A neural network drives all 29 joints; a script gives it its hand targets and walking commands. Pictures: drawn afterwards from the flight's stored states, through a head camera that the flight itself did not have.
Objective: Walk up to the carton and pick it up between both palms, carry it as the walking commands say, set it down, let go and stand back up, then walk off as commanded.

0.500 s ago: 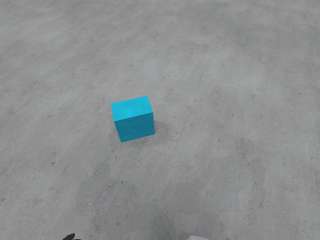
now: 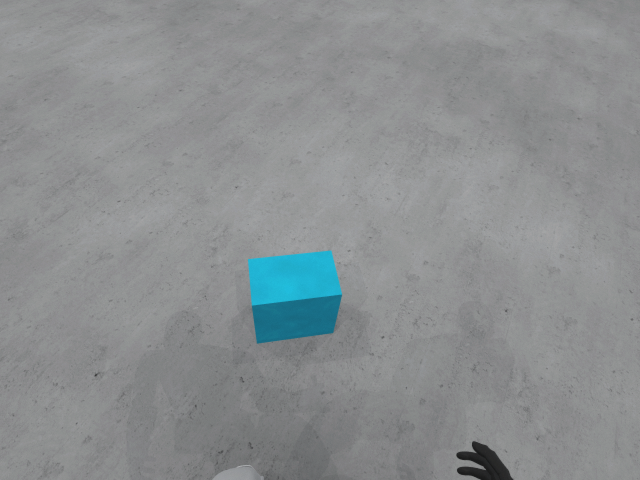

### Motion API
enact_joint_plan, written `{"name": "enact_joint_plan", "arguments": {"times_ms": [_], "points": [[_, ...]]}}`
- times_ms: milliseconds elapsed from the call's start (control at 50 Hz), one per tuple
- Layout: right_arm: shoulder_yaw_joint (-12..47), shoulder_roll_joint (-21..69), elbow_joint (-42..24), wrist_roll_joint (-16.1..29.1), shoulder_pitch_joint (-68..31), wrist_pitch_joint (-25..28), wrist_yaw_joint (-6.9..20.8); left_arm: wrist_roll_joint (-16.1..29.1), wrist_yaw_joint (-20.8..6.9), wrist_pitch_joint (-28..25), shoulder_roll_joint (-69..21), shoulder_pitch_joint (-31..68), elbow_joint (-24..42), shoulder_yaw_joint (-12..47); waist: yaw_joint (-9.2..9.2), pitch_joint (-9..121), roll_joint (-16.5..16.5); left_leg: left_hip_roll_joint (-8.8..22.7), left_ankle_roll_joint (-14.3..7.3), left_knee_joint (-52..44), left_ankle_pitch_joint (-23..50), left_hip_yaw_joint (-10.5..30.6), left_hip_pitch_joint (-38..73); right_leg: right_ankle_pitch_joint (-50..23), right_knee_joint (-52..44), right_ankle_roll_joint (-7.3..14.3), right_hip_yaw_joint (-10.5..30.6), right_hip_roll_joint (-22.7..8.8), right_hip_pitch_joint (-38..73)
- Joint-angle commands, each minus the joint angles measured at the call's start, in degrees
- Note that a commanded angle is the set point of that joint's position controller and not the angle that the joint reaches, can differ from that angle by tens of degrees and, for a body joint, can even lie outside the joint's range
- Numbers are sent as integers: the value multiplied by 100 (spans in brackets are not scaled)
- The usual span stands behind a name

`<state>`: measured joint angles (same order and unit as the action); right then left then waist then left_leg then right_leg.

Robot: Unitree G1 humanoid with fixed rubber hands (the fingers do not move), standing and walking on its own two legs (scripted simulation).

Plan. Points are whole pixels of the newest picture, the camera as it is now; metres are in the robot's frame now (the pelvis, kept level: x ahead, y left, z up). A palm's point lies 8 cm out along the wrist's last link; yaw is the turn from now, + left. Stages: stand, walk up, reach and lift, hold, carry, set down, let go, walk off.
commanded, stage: walk up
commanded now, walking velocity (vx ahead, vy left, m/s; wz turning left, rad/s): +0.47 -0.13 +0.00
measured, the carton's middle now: (293, 298) +0.70 +0.09 -0.63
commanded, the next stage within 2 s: none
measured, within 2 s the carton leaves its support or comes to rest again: neither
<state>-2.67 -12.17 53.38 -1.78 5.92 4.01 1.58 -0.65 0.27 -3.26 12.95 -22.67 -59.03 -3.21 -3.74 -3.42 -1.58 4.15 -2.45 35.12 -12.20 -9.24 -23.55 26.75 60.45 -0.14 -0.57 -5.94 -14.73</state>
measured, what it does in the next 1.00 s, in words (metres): walks ahead: right foot, then left foot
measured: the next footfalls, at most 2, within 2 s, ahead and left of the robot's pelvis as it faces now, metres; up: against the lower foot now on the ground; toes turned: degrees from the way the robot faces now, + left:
right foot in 0.44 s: +0.29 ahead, -0.16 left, +0.00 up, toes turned -8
left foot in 0.90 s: +0.33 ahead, +0.09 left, +0.00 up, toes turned +5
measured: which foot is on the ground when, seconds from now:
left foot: down 0.00-0.44, up 0.46-0.88, down 0.90-1.00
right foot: up 0.00-0.42, down 0.44-0.92, up 0.94-1.00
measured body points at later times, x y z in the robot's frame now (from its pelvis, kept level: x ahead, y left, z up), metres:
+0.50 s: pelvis +0.18 -0.05 +0.00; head +0.21 -0.08 +0.45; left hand +0.29 +0.18 -0.13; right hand +0.14 -0.29 -0.16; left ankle +0.08 +0.09 -0.69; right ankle +0.26 -0.15 -0.73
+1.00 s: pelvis +0.25 +0.00 +0.02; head +0.26 +0.02 +0.46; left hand +0.25 +0.23 -0.15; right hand +0.31 -0.24 -0.12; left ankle +0.29 +0.09 -0.72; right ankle +0.25 -0.15 -0.71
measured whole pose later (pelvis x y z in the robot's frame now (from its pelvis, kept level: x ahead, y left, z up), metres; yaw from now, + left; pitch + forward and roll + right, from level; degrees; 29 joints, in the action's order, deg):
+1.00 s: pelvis +0.25 +0.00 +0.02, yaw +1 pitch -1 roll +0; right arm -0.9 -9.9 58.9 -0.9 12.2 0.3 -1.4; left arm -1.0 1.8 1.9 10.9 -15.9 -59.7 -2.5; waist -0.9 -2.5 -2.7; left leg 0.1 -2.4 25.3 -9.8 -4.4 -14.4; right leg 22.4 35.1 -0.9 -1.1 -3.1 -15.1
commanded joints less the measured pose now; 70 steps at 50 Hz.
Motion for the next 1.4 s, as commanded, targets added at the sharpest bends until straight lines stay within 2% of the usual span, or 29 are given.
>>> {"name": "enact_joint_plan", "arguments": {"times_ms": [0, 60, 160, 280, 320, 360, 400, 420, 440, 460, 480, 540, 680, 700, 720, 760, 800, 860, 880, 900, 920, 940, 1000, 1160, 1220, 1260, 1280, 1320, 1380], "points": [[-133, -773, 58, 78, 1166, 75, -92, -31, -48, 18, 162, -378, 67, -61, 341, 428, 576, 1829, -278, -1975, 1162, 2366, 1674, -754, 973, 52, 327, -341, -1760], [-37, -549, 126, 118, 1111, 177, -84, -120, -131, 275, 118, -355, -3, -91, 159, 237, 1092, 1397, -147, -2056, 2223, 1313, 1134, -1232, 665, -111, 45, -243, -1268], [-78, -578, 296, 57, 1583, 168, -173, -113, -246, 430, 139, 620, 246, -72, 285, 101, 1077, 1363, -181, -1991, 3376, 872, 1602, -1889, 0, -261, -126, -112, -1797], [-165, -653, 453, -5, 1870, 56, -235, -49, -274, 401, 118, 1667, 509, 6, 586, -214, 1187, 1361, -353, -2178, 2724, 709, 1972, -1864, -1889, -324, -353, -11, -1577], [-138, -572, 626, -14, 1881, -7, -224, -59, -247, 268, 11, 1789, 637, 108, 615, -68, 1891, 771, -289, -2142, 1782, 235, 1813, -1781, -2435, -220, -623, 234, -793], [-150, -615, 737, -18, 1932, -59, -245, -31, -163, 182, 112, 1634, 507, 61, 581, -61, 1393, 923, -352, -1904, 1359, 526, 1714, -1578, -2727, -152, -762, 344, -402], [-139, -555, 805, 50, 1913, -115, -258, -35, -96, 65, 225, 941, 216, 19, 341, 47, 687, 899, -225, -1122, 649, 484, 1394, -1810, -3603, -4, -750, 162, 469], [-85, -346, 819, 89, 2061, -134, -259, -41, -50, -20, 535, 387, 54, -102, 188, 414, -140, 545, -61, 71, -131, 281, 787, -2201, -3768, 114, -47, -508, 1288], [60, 8, 635, 93, 2307, -143, -250, -62, 15, -36, 1213, -169, -11, -293, -37, 797, -1737, -146, 256, 1723, -1997, 223, -490, -2331, -4338, 547, 2102, -1951, 2044], [-51, -273, 658, 110, 2157, -276, -248, -62, 69, 46, 1515, -631, -73, -282, -26, 1049, -864, -78, 303, 2690, -2216, 1016, -700, -2237, -4611, 711, 3278, -2509, 1919], [-103, -380, 687, 89, 2039, -336, -217, -31, 109, 67, 1372, -201, 16, -232, 141, 779, -511, 116, 339, 3045, -1810, 1268, -691, -2342, -4644, 767, 2866, -2397, 1479], [-58, -236, 795, 27, 1886, -448, -123, -28, 108, 19, 595, 625, 136, -114, 392, 241, -944, 243, 411, 2853, -835, 1040, -352, -2676, -4647, 447, 1071, -1425, 384], [-2, -153, 630, -45, 1069, -618, -26, -58, 109, -28, 614, 127, 75, -96, 269, 87, -968, 82, 573, 2276, 86, 730, -651, -2802, -4781, 510, 399, -1163, 359], [-37, -160, 589, 39, 991, -666, -63, -19, 140, 6, 483, 247, 166, -10, 421, 56, -812, -29, 553, 1928, 15, 822, -344, -4611, -4349, 540, 198, -1025, 364], [38, -105, 498, 42, 864, -585, -118, -52, 137, 23, 305, 611, 162, 73, 391, 124, -1484, -138, 506, 1321, -107, 748, 161, -5294, -4140, 594, -507, -520, 232], [51, -123, 424, 55, 731, -569, -208, -143, 132, 44, 439, 348, 37, 59, 251, 408, -1380, -287, 564, 859, -310, 424, 466, -5050, -4190, 750, -436, -540, 469], [31, -181, 439, 51, 788, -578, -242, -154, 144, 134, 650, 345, 34, -16, 276, 316, -1161, -268, 575, 341, -415, 466, 613, -3796, -4187, 844, -39, -878, 343], [-21, -304, 566, 63, 1255, -515, -305, -154, 166, 279, 725, 453, 92, -64, 538, 150, -493, -290, 507, -1071, 192, 446, 1321, -2646, -3948, 569, 420, -1096, -144], [-90, -480, 617, 91, 1497, -482, -324, -143, 178, 315, 599, 332, 129, -37, 616, 260, -138, -53, 426, -1273, 413, 689, 1678, -2245, -3657, 410, 445, -1009, -316], [-58, -698, 679, 139, 1728, -362, -333, -61, 155, 343, 75, 149, 87, 63, 536, 398, 829, 974, 321, -1836, 1387, 1794, 1902, -1101, -2806, 150, -104, -243, -515], [-56, -883, 515, 85, 1509, -320, -322, -26, 202, 450, -134, 31, 79, 59, 501, 298, 1557, 1595, -57, -2433, 1459, 2662, 1420, 245, -2555, -79, -131, 247, -559], [33, -745, 466, 89, 1257, -313, -308, 30, 189, 564, 23, 17, -12, 2, 425, 267, 1148, 1487, -198, -2562, 901, 2594, 1193, 106, -2373, -67, 295, 237, -279], [94, -462, 388, 93, 715, -284, -357, -29, 129, 626, 89, 11, -94, 7, 291, 40, 1147, 971, -204, -2530, 251, 1974, 1017, -545, -1964, 20, 294, 299, -337], [88, -383, 603, 59, 1110, -323, -360, 23, 179, 547, -41, 326, -43, 98, 490, 270, 927, 910, -401, -2466, 347, 1867, 1450, -504, -2776, -64, 190, 360, -166], [59, -362, 687, 90, 1060, -375, -339, 19, 207, 419, -126, 99, -162, 156, 363, 356, 735, 760, -283, -2324, 130, 1746, 1397, -1214, -3811, -58, -8, 379, 400], [54, -214, 733, 130, 1128, -387, -312, 5, 216, 302, -70, -52, -264, 152, 284, 385, 540, 539, -132, -2177, -285, 1641, 1069, -1643, -4153, 35, 169, 106, 937], [80, -124, 755, 133, 1097, -398, -315, -9, 195, 290, 4, 146, -314, 175, 321, 178, 83, 290, 8, -2065, -279, 1418, 1075, -1530, -4294, 126, 405, 20, 663], [87, -62, 860, 142, 1137, -394, -323, 0, 193, 271, 8, 332, -368, 214, 446, -91, -286, 103, 88, -1723, 172, 1120, 1431, -1265, -4566, 171, 537, -78, 119], [93, -61, 998, 130, 1288, -400, -316, 14, 199, 252, -25, 340, -399, 223, 499, -194, -205, 91, 97, -1684, 253, 1047, 1520, -1097, -4637, 133, 551, -63, -16]]}}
